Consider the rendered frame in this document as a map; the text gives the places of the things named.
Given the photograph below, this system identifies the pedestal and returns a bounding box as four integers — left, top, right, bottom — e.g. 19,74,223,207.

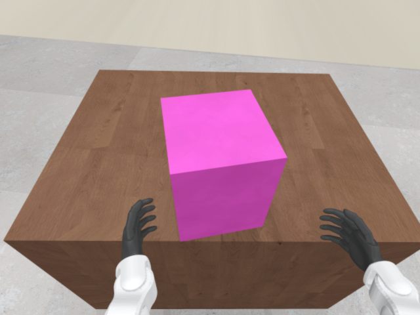
3,70,420,309

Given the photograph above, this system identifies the right robot hand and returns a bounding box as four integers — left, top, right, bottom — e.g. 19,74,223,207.
320,208,385,272

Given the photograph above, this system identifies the robot left forearm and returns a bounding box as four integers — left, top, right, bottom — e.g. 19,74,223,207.
105,255,158,315

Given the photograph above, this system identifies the carton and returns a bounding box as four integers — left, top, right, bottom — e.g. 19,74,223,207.
161,89,287,242

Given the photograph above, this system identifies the robot right forearm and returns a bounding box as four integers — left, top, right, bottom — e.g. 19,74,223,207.
363,261,420,315

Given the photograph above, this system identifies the left robot hand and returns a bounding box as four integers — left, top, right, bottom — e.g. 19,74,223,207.
122,198,157,260

